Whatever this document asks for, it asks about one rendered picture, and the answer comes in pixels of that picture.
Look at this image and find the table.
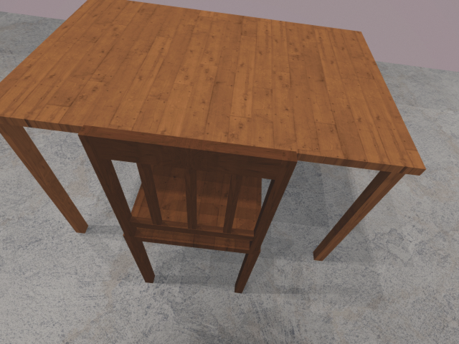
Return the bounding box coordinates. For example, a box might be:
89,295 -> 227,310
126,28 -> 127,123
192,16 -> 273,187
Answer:
0,0 -> 426,261

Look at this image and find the chair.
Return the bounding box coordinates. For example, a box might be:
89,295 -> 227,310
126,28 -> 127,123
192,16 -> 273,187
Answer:
78,125 -> 298,293

